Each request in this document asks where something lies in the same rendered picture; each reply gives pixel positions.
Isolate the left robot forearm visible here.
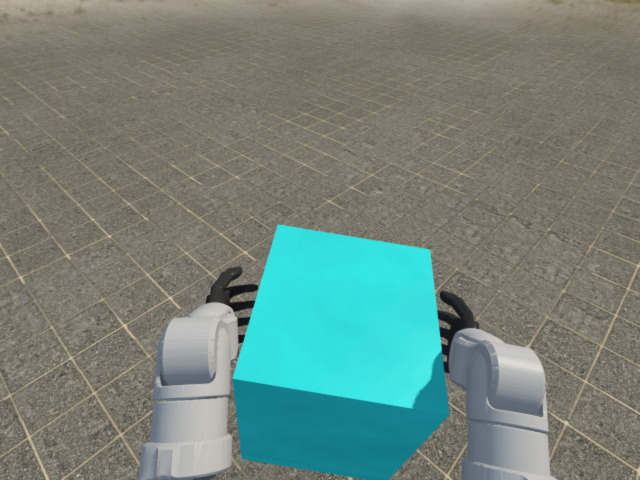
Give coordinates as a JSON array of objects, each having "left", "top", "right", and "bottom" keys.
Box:
[{"left": 138, "top": 302, "right": 239, "bottom": 480}]

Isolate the robot left hand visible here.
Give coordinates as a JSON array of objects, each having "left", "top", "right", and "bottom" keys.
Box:
[{"left": 206, "top": 267, "right": 258, "bottom": 344}]

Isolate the robot right hand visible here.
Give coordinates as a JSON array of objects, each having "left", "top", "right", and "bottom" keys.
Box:
[{"left": 437, "top": 291, "right": 479, "bottom": 373}]

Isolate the carton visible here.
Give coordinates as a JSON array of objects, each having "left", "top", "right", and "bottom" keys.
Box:
[{"left": 233, "top": 225, "right": 449, "bottom": 480}]

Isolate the right robot forearm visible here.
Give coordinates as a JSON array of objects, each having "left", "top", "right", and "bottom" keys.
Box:
[{"left": 448, "top": 328, "right": 557, "bottom": 480}]

